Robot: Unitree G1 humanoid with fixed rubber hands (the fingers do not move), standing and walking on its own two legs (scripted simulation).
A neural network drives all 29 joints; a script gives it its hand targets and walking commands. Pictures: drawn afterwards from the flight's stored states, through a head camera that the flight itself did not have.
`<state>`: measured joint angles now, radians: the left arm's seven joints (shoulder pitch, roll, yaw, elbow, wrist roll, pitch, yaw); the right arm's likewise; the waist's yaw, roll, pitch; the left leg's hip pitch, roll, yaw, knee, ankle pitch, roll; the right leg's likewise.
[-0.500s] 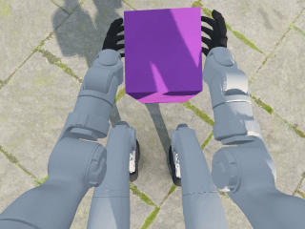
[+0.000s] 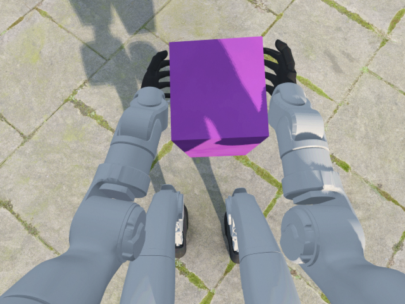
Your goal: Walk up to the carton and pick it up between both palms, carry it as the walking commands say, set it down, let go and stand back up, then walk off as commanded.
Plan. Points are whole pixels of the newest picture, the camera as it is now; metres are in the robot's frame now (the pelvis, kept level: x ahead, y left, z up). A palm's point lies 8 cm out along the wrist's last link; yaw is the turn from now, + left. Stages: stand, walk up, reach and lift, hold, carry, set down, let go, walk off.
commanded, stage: reach and lift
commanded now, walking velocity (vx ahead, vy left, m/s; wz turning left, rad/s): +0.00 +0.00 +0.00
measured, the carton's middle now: (216, 112) +0.45 -0.03 -0.06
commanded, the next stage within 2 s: none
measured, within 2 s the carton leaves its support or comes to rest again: neither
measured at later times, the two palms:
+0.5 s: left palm (131, 64) +0.44 +0.11 +0.11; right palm (306, 44) +0.45 -0.12 +0.14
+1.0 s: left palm (119, 30) +0.45 +0.11 +0.16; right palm (323, 20) +0.45 -0.12 +0.18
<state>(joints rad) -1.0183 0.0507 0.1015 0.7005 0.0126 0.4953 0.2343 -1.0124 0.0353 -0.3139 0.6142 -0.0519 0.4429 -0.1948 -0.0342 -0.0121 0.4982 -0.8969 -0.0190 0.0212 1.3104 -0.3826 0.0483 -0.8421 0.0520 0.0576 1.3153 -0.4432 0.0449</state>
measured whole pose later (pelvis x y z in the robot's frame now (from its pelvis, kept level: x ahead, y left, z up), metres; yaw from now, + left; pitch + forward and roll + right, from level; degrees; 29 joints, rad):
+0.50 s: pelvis +0.07 +0.01 +0.08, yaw -1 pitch +3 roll -3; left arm -0.70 -0.14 0.30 0.79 0.23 0.55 0.21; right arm -0.79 0.11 -0.41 0.87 -0.25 0.45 -0.09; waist -0.03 0.00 -0.02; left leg -0.68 -0.02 0.01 0.97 -0.35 0.06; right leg -0.61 0.05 0.08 0.92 -0.38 0.05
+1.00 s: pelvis +0.13 +0.02 +0.11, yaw -1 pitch -1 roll -3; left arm -0.45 -0.21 0.21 0.48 0.20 0.66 0.20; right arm -0.47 0.22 -0.37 0.45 -0.22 0.58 -0.06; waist -0.03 0.00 -0.07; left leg -0.39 -0.02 0.01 0.75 -0.34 0.07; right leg -0.31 0.05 0.09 0.65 -0.33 0.05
